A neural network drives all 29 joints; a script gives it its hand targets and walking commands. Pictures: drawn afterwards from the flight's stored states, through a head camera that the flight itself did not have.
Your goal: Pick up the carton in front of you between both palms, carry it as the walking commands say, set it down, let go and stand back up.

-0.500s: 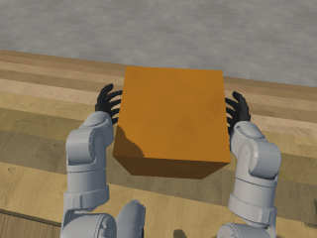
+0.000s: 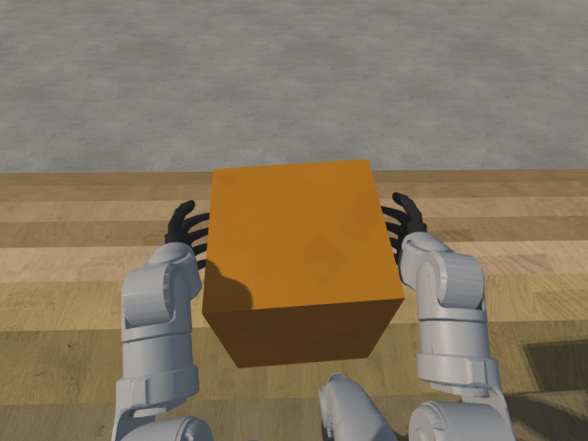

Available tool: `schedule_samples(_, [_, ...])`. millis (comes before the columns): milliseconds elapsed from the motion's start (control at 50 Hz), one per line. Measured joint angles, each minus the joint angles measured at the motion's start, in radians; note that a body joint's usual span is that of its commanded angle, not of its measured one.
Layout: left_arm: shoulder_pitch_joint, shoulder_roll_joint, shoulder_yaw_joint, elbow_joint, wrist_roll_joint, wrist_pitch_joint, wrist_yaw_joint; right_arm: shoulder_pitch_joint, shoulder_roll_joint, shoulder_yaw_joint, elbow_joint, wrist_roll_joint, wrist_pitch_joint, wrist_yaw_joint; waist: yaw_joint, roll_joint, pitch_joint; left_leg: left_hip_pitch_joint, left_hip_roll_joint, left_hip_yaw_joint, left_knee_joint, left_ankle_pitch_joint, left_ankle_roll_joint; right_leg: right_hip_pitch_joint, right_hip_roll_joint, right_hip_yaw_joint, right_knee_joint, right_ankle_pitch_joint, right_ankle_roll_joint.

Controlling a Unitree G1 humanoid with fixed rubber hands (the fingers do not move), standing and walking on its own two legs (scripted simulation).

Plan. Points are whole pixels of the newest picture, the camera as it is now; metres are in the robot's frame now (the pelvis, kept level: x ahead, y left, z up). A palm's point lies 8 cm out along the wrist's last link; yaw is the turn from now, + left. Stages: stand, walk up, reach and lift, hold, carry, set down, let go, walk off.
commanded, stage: carry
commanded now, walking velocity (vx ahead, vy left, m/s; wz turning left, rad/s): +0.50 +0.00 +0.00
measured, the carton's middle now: (297, 272) +0.34 -0.04 +0.01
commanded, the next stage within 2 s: none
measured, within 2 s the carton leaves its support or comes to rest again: neither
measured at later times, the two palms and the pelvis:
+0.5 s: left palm (188, 163) +0.69 +0.16 -0.08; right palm (319, 158) +0.69 -0.13 -0.09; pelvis +0.37 +0.00 -0.17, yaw -1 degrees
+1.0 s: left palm (217, 128) +1.05 +0.13 -0.26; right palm (307, 121) +1.07 -0.17 -0.27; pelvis +0.74 -0.02 -0.38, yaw +1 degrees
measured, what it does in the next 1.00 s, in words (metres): goes down: right foot 0.15 m lower, then left foot 0.15 m lower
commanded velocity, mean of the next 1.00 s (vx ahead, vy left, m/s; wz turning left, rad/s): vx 0.24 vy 0.00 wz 0.00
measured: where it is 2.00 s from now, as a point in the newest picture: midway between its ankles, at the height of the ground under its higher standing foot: (269, 236)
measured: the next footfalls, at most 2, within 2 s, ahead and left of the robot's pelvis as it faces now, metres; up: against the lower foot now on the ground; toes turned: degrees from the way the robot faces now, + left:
right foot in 0.12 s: +0.26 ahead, -0.06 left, -0.15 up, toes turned -1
left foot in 0.54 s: +0.59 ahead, +0.09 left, -0.30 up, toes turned +2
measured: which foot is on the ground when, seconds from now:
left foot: down 0.00-0.14, up 0.16-0.52, down 0.54-0.98, up 1.00-1.00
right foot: up 0.00-0.10, down 0.12-0.56, up 0.58-0.94, down 0.96-1.00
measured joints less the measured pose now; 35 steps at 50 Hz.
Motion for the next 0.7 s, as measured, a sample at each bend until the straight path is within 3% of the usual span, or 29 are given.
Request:
schedule_samples(80, [0.036, -0.004, -0.017, -0.032, -0.009, -0.048, -0.004, 0.048, 0.018, 0.000, -0.047, 0.003, -0.049, 0.002, 0.021, -0.009, -0.003, 0.049, -0.010, -0.014, 0.142, -0.155, -0.004, 0.085, 0.040, -0.080, -0.285, 0.221, -0.010])
schedule_samples(120, [0.030, -0.009, -0.040, -0.028, 0.000, -0.057, -0.004, 0.077, 0.011, -0.009, -0.078, 0.010, -0.058, 0.006, 0.069, -0.018, -0.005, 0.041, 0.013, 0.026, 0.342, 0.004, -0.020, 0.193, 0.066, -0.133, -0.336, 0.232, -0.053])
schedule_samples(160, [0.011, -0.008, -0.073, 0.000, 0.006, -0.076, 0.002, 0.094, -0.010, -0.016, -0.099, 0.010, -0.067, 0.019, 0.152, 0.001, -0.014, -0.036, 0.044, 0.011, 0.614, 0.071, -0.097, 0.268, 0.106, -0.152, -0.311, -0.085, -0.110])
schedule_samples(200, [0.004, 0.018, -0.096, 0.026, -0.028, -0.083, 0.007, 0.103, -0.001, -0.024, -0.105, -0.011, -0.072, 0.027, 0.206, 0.004, -0.025, -0.137, 0.048, -0.064, 0.690, 0.109, -0.129, 0.291, 0.142, -0.136, -0.262, -0.371, -0.109])
schedule_samples(240, [0.001, 0.044, -0.116, 0.060, -0.067, -0.085, 0.025, 0.124, 0.025, -0.038, -0.109, -0.042, -0.073, 0.033, 0.251, -0.001, -0.026, -0.229, 0.074, -0.145, 0.582, 0.138, -0.141, 0.278, 0.157, -0.143, -0.187, -0.427, -0.101])
schedule_samples(320, [-0.002, 0.059, -0.131, 0.131, -0.108, -0.097, 0.031, 0.178, 0.072, -0.075, -0.120, -0.088, -0.078, 0.038, 0.277, -0.007, -0.020, -0.334, 0.158, -0.217, 0.193, 0.302, -0.158, 0.304, 0.157, -0.157, -0.097, -0.553, -0.118])
schedule_samples(400, [-0.012, 0.050, -0.147, 0.164, -0.119, -0.133, 0.032, 0.219, 0.073, -0.085, -0.154, -0.095, -0.101, 0.049, 0.284, 0.002, -0.024, -0.368, 0.201, -0.201, -0.051, 0.680, -0.147, 0.338, 0.144, -0.134, 0.010, -0.702, -0.099])
schedule_samples(440, [-0.012, 0.045, -0.164, 0.155, -0.120, -0.148, 0.032, 0.233, 0.054, -0.074, -0.187, -0.086, -0.103, 0.049, 0.284, 0.021, -0.029, -0.320, 0.203, -0.183, -0.267, 0.865, -0.155, 0.369, 0.143, -0.122, 0.072, -0.791, -0.091])
schedule_samples(500, [0.000, 0.041, -0.175, 0.124, -0.114, -0.147, 0.033, 0.246, 0.039, -0.057, -0.210, -0.072, -0.104, 0.046, 0.274, 0.042, -0.061, -0.202, 0.195, -0.122, -0.511, 0.996, -0.148, 0.435, 0.149, -0.104, 0.183, -0.948, -0.079])
schedule_samples(520, [0.006, 0.042, -0.172, 0.115, -0.113, -0.142, 0.033, 0.242, 0.035, -0.048, -0.208, -0.071, -0.099, 0.044, 0.263, 0.047, -0.076, -0.154, 0.190, -0.099, -0.565, 1.029, -0.140, 0.449, 0.147, -0.107, 0.244, -0.946, -0.073])
schedule_samples(540, [0.015, 0.048, -0.163, 0.101, -0.115, -0.134, 0.033, 0.226, 0.034, -0.036, -0.196, -0.072, -0.091, 0.041, 0.230, 0.053, -0.084, -0.099, 0.180, -0.073, -0.589, 1.029, -0.130, 0.459, 0.138, -0.122, 0.339, -0.899, -0.064])
schedule_samples(580, [0.021, 0.074, -0.145, 0.094, -0.120, -0.125, 0.027, 0.184, 0.040, -0.015, -0.147, -0.079, -0.090, 0.030, 0.160, 0.027, -0.101, -0.057, 0.139, -0.064, -0.508, 0.719, -0.135, 0.390, 0.099, -0.118, 0.627, -0.828, -0.027])
schedule_samples(620, [0.034, 0.082, -0.131, 0.091, -0.118, -0.113, 0.023, 0.160, 0.029, 0.006, -0.102, -0.060, -0.082, 0.014, 0.102, 0.023, -0.102, -0.066, 0.106, -0.063, -0.389, 0.461, -0.107, 0.288, 0.100, -0.057, 0.744, -0.743, 0.003])
schedule_samples(660, [0.043, 0.063, -0.109, 0.086, -0.099, -0.090, 0.021, 0.158, 0.012, 0.026, -0.080, -0.029, -0.068, -0.007, 0.061, 0.017, -0.092, -0.078, 0.088, -0.060, -0.304, 0.379, -0.101, 0.186, 0.080, -0.013, 0.666, -0.664, 0.011])
schedule_samples(700, [0.056, 0.032, -0.081, 0.075, -0.070, -0.080, 0.018, 0.155, 0.000, 0.033, -0.054, -0.007, -0.067, -0.015, 0.040, 0.012, -0.077, -0.078, 0.086, -0.058, -0.237, 0.315, -0.093, 0.107, 0.047, 0.006, 0.460, -0.577, 0.019])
